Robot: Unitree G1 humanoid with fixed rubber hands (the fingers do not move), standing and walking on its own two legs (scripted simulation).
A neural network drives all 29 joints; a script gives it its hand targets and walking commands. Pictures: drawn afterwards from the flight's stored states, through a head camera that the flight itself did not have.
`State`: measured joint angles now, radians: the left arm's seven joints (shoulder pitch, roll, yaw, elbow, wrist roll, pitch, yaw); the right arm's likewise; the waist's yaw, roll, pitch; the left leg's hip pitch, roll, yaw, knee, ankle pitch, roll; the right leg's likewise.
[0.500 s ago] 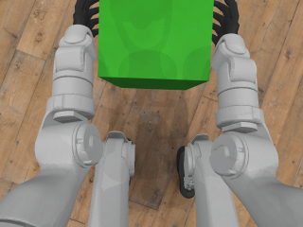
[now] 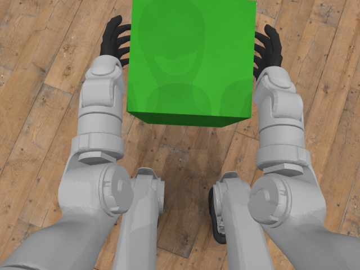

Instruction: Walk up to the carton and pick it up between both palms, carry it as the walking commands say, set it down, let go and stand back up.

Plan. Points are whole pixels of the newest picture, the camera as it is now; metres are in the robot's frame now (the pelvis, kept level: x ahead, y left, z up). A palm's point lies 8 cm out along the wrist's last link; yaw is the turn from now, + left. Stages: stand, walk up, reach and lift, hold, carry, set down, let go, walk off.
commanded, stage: reach and lift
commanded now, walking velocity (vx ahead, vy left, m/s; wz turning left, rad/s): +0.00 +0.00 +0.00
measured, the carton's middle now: (188, 77) +0.51 +0.03 -0.14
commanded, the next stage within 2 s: none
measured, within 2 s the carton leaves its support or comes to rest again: neither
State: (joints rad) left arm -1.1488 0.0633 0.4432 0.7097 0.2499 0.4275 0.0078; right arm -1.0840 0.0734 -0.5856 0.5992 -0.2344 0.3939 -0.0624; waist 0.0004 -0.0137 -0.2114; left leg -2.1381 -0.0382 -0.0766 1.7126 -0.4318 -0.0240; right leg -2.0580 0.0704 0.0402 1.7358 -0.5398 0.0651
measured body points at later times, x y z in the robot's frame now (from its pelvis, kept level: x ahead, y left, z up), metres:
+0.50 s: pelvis +0.01 +0.00 +0.05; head +0.24 +0.03 +0.44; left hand +0.50 +0.18 +0.00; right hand +0.50 -0.12 +0.01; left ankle +0.11 +0.12 -0.46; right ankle +0.09 -0.14 -0.46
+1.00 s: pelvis +0.03 +0.01 +0.12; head +0.23 +0.05 +0.52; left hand +0.48 +0.18 +0.07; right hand +0.48 -0.12 +0.08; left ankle +0.11 +0.12 -0.46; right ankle +0.09 -0.14 -0.46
